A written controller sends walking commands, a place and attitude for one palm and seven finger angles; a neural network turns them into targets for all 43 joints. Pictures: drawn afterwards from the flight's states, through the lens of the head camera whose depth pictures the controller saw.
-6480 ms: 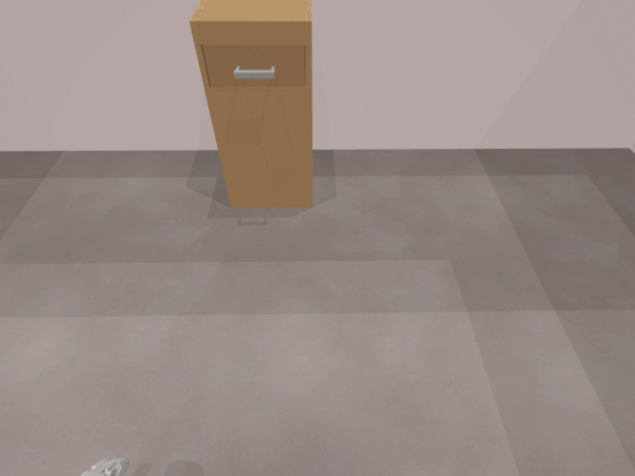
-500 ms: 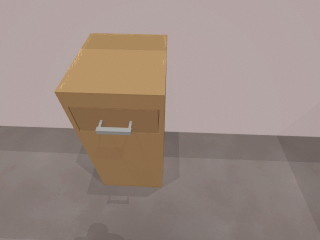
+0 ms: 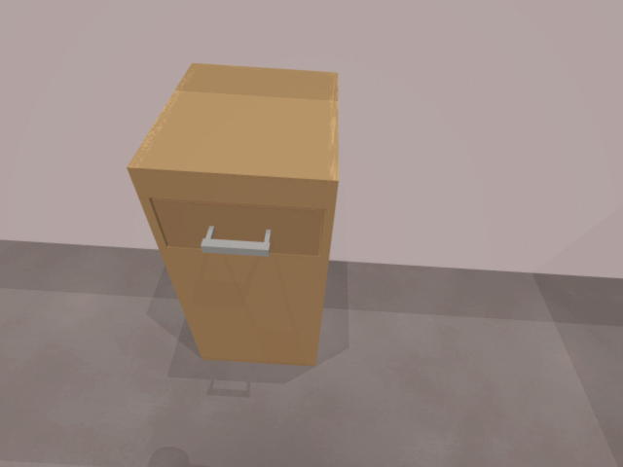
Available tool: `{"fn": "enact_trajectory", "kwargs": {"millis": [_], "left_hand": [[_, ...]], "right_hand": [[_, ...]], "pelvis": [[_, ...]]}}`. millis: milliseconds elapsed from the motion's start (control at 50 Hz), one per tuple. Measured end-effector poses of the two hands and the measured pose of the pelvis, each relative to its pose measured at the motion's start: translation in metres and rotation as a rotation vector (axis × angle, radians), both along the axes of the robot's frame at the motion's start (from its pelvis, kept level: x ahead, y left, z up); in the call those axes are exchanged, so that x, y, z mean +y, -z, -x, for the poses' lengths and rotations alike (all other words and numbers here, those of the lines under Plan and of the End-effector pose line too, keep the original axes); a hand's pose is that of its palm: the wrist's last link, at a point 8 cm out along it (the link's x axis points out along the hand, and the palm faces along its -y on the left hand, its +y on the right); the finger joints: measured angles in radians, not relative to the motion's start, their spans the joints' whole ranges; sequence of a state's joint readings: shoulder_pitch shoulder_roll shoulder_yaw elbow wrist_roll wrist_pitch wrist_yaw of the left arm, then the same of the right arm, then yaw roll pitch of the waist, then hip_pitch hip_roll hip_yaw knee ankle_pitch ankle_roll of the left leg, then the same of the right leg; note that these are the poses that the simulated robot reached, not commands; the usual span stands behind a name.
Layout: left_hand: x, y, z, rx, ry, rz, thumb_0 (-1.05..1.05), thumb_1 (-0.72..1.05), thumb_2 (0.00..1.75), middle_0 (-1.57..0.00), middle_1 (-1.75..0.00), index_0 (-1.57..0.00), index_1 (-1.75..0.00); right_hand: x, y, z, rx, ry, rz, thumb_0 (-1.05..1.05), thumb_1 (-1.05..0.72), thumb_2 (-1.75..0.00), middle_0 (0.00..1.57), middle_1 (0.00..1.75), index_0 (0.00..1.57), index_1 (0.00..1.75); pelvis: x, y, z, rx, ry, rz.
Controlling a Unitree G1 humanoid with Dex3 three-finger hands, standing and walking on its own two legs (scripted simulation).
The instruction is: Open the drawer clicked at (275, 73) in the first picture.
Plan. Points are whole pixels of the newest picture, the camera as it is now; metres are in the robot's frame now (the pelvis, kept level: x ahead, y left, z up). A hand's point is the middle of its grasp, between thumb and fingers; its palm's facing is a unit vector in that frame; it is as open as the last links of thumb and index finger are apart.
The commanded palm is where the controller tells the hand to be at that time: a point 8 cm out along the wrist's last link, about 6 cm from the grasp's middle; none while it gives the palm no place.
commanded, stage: look again from close up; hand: left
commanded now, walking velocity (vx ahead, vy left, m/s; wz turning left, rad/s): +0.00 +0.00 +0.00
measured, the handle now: (237, 240) +0.55 +0.18 -0.10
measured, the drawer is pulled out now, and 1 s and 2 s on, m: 0.00 0.00 0.00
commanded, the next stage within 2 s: shuffle to correct the standing spot in 0.16 s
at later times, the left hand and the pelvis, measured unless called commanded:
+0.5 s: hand out of the picture -0.05 +0.18 -0.17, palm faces +0.01 -0.99 -0.17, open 7.4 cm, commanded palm none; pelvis +0.00 +0.00 +0.00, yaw -1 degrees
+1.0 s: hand out of the picture +0.04 +0.17 -0.17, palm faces +0.02 -0.97 -0.22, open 7.3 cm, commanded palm none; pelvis +0.04 -0.01 +0.00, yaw -1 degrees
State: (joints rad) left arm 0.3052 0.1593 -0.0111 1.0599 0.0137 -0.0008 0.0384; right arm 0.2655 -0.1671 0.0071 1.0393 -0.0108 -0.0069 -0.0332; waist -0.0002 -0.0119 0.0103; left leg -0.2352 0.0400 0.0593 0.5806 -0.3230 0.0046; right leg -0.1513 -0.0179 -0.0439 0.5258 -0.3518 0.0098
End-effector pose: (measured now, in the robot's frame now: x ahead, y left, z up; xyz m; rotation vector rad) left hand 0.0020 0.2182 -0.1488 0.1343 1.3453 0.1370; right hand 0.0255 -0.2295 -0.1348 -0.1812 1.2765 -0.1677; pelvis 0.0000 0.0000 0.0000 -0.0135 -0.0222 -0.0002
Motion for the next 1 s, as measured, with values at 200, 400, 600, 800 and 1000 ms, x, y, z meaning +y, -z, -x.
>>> {"fn": "enact_trajectory", "kwargs": {"millis": [200, 400, 600, 800, 1000], "left_hand": [[0.022, -0.003, 0.02, 0.009, 0.002, -0.005, 0.01, 0.91, 0.9, -0.2, -0.29, -0.2, -0.3], [0.02, -0.005, 0.051, 0.107, -0.001, 0.005, 0.01, 0.91, 0.9, -0.19, -0.29, -0.2, -0.3], [-0.011, -0.003, 0.053, 0.158, -0.052, 0.027, 0.01, 0.91, 0.9, -0.19, -0.29, -0.2, -0.3], [-0.035, 0.001, 0.017, 0.168, -0.074, 0.067, 0.01, 0.91, 0.9, -0.2, -0.3, -0.2, -0.3], [-0.001, -0.009, -0.036, 0.052, -0.012, -0.048, 0.03, 0.92, 0.9, -0.2, -0.3, -0.2, -0.3]], "right_hand": [[0.016, -0.004, 0.024, 0.024, -0.007, -0.007, 0.0, -0.93, -0.9, 0.2, 0.29, 0.2, 0.3], [0.023, 0.0, 0.051, 0.103, 0.022, -0.036, 0.0, -0.91, -0.9, 0.2, 0.29, 0.2, 0.3], [0.001, 0.008, 0.042, 0.156, 0.04, -0.033, 0.0, -0.91, -0.9, 0.2, 0.29, 0.2, 0.3], [-0.001, 0.002, -0.022, 0.09, 0.029, 0.008, 0.01, -0.93, -0.9, 0.2, 0.29, 0.2, 0.3], [-0.01, 0.004, -0.046, 0.022, 0.037, -0.009, 0.0, -0.92, -0.9, 0.2, 0.29, 0.2, 0.3]], "pelvis": [[0.014, -0.003, 0.015, 0.004, -0.001, -0.004], [0.014, -0.004, 0.014, 0.021, 0.007, -0.015], [-0.006, 0.003, -0.013, 0.048, 0.001, -0.001], [-0.007, -0.001, -0.044, 0.038, 0.003, -0.012], [-0.012, -0.001, -0.036, 0.069, 0.02, -0.021]]}}
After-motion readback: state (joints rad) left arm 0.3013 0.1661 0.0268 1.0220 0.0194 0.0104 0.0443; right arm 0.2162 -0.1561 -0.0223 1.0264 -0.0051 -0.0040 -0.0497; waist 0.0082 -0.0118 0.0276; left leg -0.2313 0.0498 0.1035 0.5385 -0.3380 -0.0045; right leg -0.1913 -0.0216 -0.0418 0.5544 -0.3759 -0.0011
